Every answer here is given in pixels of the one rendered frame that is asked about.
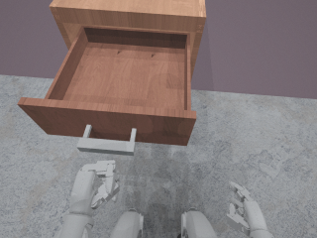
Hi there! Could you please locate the cabinet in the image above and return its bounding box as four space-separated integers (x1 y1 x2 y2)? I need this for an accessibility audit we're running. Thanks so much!
49 0 207 82

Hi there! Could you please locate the handle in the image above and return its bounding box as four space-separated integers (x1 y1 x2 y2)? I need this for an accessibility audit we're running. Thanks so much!
76 124 137 156

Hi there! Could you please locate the right robot thigh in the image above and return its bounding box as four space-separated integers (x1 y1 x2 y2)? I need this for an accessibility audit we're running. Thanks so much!
180 210 218 238

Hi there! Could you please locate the left robot hand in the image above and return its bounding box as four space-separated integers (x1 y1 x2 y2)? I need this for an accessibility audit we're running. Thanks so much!
69 160 121 217

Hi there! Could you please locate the robot thigh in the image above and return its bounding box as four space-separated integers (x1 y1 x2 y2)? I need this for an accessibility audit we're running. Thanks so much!
109 211 144 238
180 210 218 238

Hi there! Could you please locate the left robot thigh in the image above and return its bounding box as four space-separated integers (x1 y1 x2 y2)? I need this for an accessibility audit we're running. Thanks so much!
109 211 144 238

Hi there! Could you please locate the robot left forearm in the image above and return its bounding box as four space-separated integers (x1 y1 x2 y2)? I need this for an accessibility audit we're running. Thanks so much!
54 213 95 238

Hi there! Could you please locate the right robot hand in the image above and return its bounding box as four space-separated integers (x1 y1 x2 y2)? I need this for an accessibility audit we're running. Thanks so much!
227 181 268 238

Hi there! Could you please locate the drawer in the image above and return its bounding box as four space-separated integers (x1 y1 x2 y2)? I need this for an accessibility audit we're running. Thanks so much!
17 26 197 146

